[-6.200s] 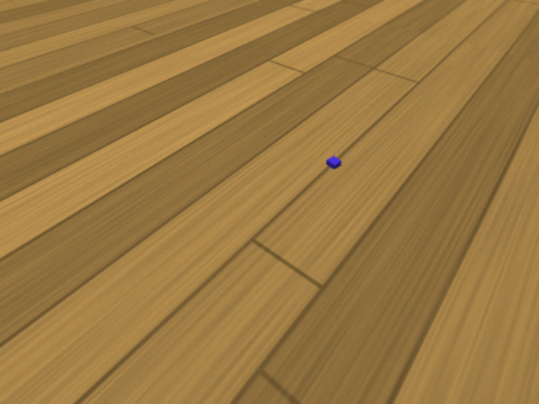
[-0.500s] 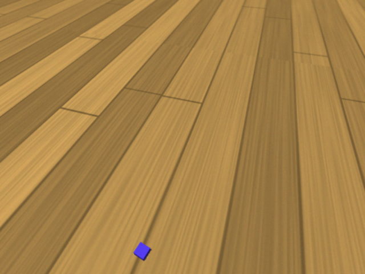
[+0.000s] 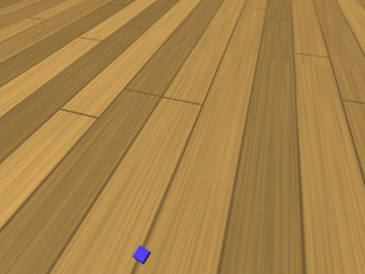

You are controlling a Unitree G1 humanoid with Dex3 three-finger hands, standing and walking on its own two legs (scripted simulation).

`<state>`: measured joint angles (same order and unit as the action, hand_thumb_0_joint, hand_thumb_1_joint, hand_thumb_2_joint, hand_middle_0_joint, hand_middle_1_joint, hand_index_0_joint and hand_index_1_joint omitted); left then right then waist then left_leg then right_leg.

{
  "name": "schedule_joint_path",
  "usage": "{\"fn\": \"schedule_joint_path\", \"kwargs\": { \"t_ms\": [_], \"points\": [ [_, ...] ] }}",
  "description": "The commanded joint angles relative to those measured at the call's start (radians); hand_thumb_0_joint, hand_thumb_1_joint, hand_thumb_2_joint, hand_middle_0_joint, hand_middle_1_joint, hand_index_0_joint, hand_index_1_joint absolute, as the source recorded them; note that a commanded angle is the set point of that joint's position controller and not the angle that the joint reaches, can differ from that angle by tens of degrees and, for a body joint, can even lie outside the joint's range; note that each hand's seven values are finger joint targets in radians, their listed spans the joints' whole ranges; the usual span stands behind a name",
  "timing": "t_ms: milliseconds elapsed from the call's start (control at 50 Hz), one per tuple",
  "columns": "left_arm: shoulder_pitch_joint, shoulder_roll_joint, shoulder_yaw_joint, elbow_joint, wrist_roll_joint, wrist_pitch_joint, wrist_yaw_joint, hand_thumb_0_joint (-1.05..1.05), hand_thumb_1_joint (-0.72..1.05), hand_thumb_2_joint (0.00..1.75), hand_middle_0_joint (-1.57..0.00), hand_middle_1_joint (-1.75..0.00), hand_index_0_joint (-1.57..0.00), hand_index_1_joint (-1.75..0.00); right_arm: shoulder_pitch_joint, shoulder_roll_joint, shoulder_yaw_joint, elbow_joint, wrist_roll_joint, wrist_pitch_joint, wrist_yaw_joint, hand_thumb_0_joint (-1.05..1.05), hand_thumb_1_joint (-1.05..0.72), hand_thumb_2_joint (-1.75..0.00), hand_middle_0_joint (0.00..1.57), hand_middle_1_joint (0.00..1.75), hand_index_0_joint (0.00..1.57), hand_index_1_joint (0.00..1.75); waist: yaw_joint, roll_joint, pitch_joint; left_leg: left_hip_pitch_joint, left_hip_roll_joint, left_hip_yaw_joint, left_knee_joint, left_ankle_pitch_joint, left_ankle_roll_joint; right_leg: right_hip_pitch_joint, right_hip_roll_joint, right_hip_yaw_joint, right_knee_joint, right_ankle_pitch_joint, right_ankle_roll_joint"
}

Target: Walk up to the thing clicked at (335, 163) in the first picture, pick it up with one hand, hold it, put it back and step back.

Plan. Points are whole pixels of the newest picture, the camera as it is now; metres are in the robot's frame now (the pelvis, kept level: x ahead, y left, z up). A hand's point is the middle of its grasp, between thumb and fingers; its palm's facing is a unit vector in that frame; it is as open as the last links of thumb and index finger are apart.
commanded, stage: stand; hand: left
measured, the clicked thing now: (141, 254) +0.40 +0.23 -0.77
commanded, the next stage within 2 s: none
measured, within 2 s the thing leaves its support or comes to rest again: neither
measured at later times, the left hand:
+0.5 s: hand out of the picture +0.07 +0.25 -0.16, palm faces -0.02 -0.94 -0.34, open 7.4 cm
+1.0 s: hand out of the picture +0.06 +0.25 -0.16, palm faces -0.03 -0.94 -0.34, open 7.4 cm
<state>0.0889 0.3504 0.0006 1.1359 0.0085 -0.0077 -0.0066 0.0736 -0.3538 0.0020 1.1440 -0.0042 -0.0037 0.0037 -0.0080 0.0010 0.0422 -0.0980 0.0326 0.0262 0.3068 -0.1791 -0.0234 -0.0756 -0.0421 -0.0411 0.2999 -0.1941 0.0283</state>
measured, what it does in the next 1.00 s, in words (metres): stands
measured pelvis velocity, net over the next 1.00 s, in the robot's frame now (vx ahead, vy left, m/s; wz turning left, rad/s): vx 0.00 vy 0.00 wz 0.00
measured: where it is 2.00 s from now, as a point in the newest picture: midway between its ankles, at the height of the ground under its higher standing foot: outside the picture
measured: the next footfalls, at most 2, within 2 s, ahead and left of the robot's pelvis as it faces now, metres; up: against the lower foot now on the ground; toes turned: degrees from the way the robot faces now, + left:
none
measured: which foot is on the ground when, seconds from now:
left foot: down 0.00-1.00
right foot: down 0.00-1.00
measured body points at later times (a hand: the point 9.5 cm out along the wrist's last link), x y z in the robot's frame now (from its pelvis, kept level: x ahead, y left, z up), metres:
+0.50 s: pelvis +0.00 +0.00 +0.00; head +0.01 +0.00 +0.45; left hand +0.07 +0.30 -0.13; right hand +0.08 -0.30 -0.13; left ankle -0.01 +0.13 -0.75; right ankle -0.02 -0.13 -0.75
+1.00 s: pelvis +0.00 +0.00 +0.00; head +0.00 +0.00 +0.45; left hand +0.07 +0.30 -0.13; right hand +0.07 -0.30 -0.13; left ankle -0.01 +0.13 -0.75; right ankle -0.02 -0.13 -0.75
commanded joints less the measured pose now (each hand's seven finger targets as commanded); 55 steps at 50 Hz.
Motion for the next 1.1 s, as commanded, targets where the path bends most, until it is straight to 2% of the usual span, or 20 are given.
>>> {"fn": "schedule_joint_path", "kwargs": {
  "t_ms": [0,40,140,260,340,400,500,540,600,640,740,1040,1080],
  "points": [
    [-0.031,0.212,0.042,-0.055,0.002,-0.022,0.018,0.00,0.90,0.90,-0.20,-0.30,-0.20,-0.30,-0.043,-0.213,-0.045,-0.063,-0.004,-0.024,-0.011,0.00,-0.90,-0.90,0.20,0.30,0.20,0.30,0.005,0.003,-0.087,0.023,0.112,-0.078,-0.026,0.217,0.029,0.004,-0.108,0.072,-0.039,0.201,-0.033],
    [-0.028,0.215,0.044,-0.056,0.002,-0.024,0.018,0.00,0.90,0.90,-0.20,-0.30,-0.20,-0.30,-0.037,-0.210,-0.043,-0.063,-0.005,-0.024,-0.011,0.00,-0.90,-0.90,0.20,0.30,0.20,0.30,0.005,0.004,-0.095,0.024,0.113,-0.078,-0.022,0.229,0.032,0.015,-0.113,0.075,-0.041,0.221,-0.034],
    [-0.030,0.211,0.046,-0.052,-0.001,-0.020,0.016,0.00,0.90,0.90,-0.20,-0.30,-0.20,-0.30,-0.043,-0.212,-0.042,-0.063,-0.004,-0.024,-0.010,0.00,-0.90,-0.90,0.20,0.30,0.20,0.30,0.010,0.016,-0.064,0.003,0.105,-0.080,-0.040,0.166,0.029,-0.004,-0.107,0.077,-0.045,0.150,-0.035],
    [-0.025,0.214,0.046,-0.058,0.001,-0.023,0.016,0.00,0.90,0.90,-0.20,-0.30,-0.20,-0.30,-0.030,-0.211,-0.043,-0.066,-0.005,-0.027,-0.011,0.00,-0.90,-0.90,0.20,0.30,0.20,0.30,0.006,0.006,-0.086,0.026,0.112,-0.080,-0.027,0.227,0.030,0.008,-0.112,0.079,-0.036,0.205,-0.039],
    [-0.026,0.216,0.048,-0.059,0.002,-0.021,0.017,0.00,0.90,0.90,-0.20,-0.30,-0.20,-0.30,-0.026,-0.211,-0.042,-0.067,-0.004,-0.025,-0.012,0.00,-0.90,-0.90,0.20,0.30,0.20,0.30,0.006,-0.001,-0.081,0.018,0.109,-0.082,-0.034,0.190,0.034,0.005,-0.108,0.075,-0.040,0.176,-0.037],
    [-0.018,0.215,0.046,-0.057,0.000,-0.021,0.016,0.00,0.90,0.90,-0.20,-0.30,-0.20,-0.30,-0.020,-0.213,-0.041,-0.065,-0.004,-0.026,-0.012,0.00,-0.90,-0.90,0.20,0.30,0.20,0.30,0.008,0.003,-0.080,0.025,0.114,-0.086,-0.034,0.228,0.033,0.004,-0.108,0.073,-0.033,0.196,-0.037],
    [-0.018,0.214,0.047,-0.057,0.001,-0.019,0.015,0.00,0.90,0.90,-0.20,-0.30,-0.20,-0.30,-0.015,-0.212,-0.040,-0.065,-0.004,-0.025,-0.012,0.00,-0.90,-0.90,0.20,0.30,0.20,0.30,0.008,0.004,-0.073,0.011,0.109,-0.082,-0.034,0.182,0.032,0.007,-0.111,0.079,-0.039,0.166,-0.039],
    [-0.010,0.213,0.044,-0.055,0.000,-0.019,0.014,0.00,0.90,0.90,-0.20,-0.30,-0.20,-0.30,-0.023,-0.211,-0.039,-0.067,-0.003,-0.026,-0.012,0.00,-0.90,-0.90,0.20,0.30,0.20,0.30,0.009,0.004,-0.066,0.021,0.109,-0.087,-0.039,0.203,0.028,-0.011,-0.103,0.071,-0.037,0.163,-0.037],
    [-0.011,0.217,0.045,-0.058,0.002,-0.019,0.015,0.00,0.90,0.90,-0.20,-0.30,-0.20,-0.30,-0.017,-0.210,-0.040,-0.066,-0.005,-0.024,-0.011,0.00,-0.90,-0.90,0.20,0.30,0.20,0.30,0.007,-0.005,-0.064,0.019,0.107,-0.084,-0.039,0.163,0.031,-0.021,-0.105,0.077,-0.047,0.133,-0.037],
    [-0.013,0.216,0.045,-0.062,0.003,-0.019,0.015,0.00,0.90,0.90,-0.20,-0.30,-0.20,-0.30,-0.016,-0.216,-0.042,-0.068,-0.006,-0.025,-0.011,0.00,-0.90,-0.90,0.20,0.30,0.20,0.30,0.005,0.004,-0.078,0.020,0.109,-0.083,-0.032,0.176,0.032,-0.007,-0.109,0.079,-0.041,0.159,-0.041],
    [-0.002,0.219,0.046,-0.059,0.002,-0.018,0.014,0.00,0.90,0.90,-0.20,-0.30,-0.20,-0.30,-0.015,-0.212,-0.040,-0.066,-0.005,-0.025,-0.011,0.00,-0.90,-0.90,0.20,0.30,0.20,0.30,0.010,0.001,-0.063,0.013,0.109,-0.088,-0.043,0.166,0.032,-0.012,-0.104,0.077,-0.037,0.136,-0.043],
    [-0.005,0.217,0.043,-0.064,0.001,-0.021,0.015,0.00,0.90,0.90,-0.20,-0.30,-0.20,-0.30,-0.001,-0.210,-0.036,-0.070,-0.006,-0.026,-0.010,0.00,-0.90,-0.90,0.20,0.30,0.20,0.30,0.007,0.005,-0.066,0.012,0.107,-0.083,-0.034,0.184,0.033,-0.004,-0.109,0.082,-0.039,0.175,-0.040],
    [-0.005,0.221,0.045,-0.062,0.000,-0.021,0.016,0.00,0.90,0.90,-0.20,-0.30,-0.20,-0.30,-0.005,-0.210,-0.038,-0.070,-0.005,-0.024,-0.010,0.00,-0.90,-0.90,0.20,0.30,0.20,0.30,0.008,-0.007,-0.059,0.009,0.107,-0.086,-0.037,0.169,0.032,-0.011,-0.104,0.078,-0.043,0.145,-0.038]
  ]
}}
